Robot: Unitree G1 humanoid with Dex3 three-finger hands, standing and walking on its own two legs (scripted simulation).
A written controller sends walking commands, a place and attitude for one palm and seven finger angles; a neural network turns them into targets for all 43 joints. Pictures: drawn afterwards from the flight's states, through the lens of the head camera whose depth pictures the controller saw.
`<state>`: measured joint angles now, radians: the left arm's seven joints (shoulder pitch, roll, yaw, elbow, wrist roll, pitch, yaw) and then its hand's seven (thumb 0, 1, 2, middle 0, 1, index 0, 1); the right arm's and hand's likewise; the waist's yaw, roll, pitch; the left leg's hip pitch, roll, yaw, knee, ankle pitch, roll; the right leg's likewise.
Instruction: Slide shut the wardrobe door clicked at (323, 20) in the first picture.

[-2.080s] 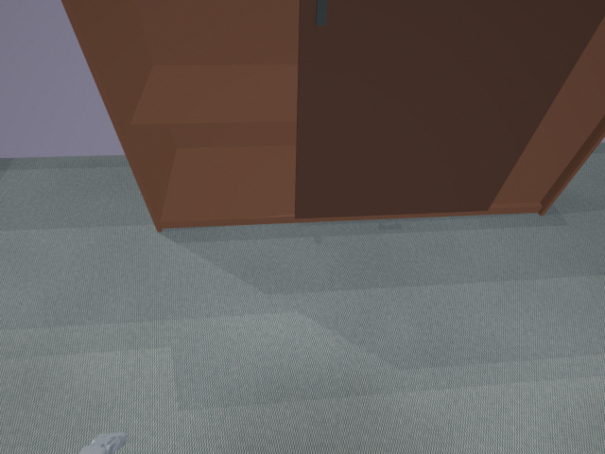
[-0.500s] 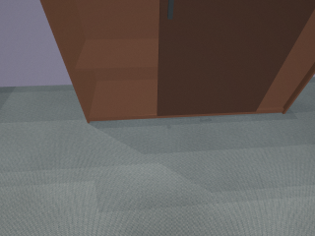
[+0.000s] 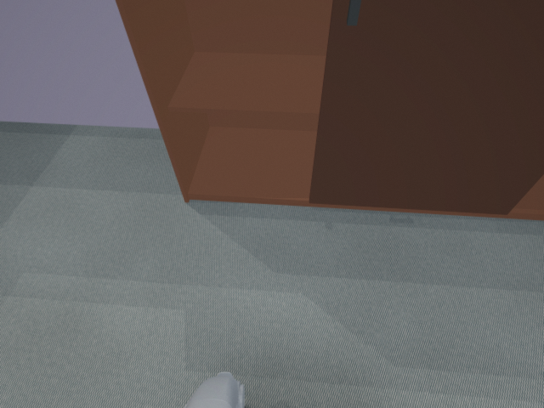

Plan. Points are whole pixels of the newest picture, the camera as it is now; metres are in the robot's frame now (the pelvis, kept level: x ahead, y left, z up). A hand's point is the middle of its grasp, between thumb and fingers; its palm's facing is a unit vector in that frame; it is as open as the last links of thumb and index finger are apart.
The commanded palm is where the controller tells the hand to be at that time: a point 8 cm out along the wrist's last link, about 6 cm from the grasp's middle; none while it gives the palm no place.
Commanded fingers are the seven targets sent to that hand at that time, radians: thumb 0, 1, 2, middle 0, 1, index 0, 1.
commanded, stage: walk to a spot facing it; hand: right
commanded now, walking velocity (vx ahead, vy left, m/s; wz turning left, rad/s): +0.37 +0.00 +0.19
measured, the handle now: out of the picture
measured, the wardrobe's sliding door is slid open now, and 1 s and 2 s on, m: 0.58 0.58 0.58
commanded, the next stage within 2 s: take the last steps up to it in 0.26 s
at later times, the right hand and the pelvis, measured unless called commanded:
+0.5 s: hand (382, 382) +0.21 -0.17 -0.20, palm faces +0.05 +0.99 -0.13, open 7.3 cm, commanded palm none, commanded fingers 0.00 -0.90 -0.90 0.20 0.30 0.20 0.30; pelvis +0.20 +0.00 -0.01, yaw +0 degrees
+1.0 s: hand (357, 266) +0.43 -0.14 -0.17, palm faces +0.02 +0.98 -0.21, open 7.3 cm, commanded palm none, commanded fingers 0.00 -0.90 -0.90 0.20 0.30 0.20 0.30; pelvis +0.37 +0.04 -0.01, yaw +1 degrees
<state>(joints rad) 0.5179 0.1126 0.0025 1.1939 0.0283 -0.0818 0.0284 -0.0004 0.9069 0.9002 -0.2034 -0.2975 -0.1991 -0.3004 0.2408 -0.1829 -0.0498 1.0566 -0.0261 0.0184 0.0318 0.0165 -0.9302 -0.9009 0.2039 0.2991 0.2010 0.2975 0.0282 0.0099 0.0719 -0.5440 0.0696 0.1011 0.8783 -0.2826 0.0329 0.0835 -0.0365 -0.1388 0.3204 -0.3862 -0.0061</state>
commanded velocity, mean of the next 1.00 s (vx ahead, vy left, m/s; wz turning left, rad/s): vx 0.28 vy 0.01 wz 0.00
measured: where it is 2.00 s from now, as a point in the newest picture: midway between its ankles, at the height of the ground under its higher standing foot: (280, 320)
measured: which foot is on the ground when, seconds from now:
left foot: up 0.00-0.10, down 0.12-0.50, up 0.52-0.92, down 0.94-1.00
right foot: down 0.00-0.12, up 0.14-0.46, down 0.48-0.94, up 0.96-1.00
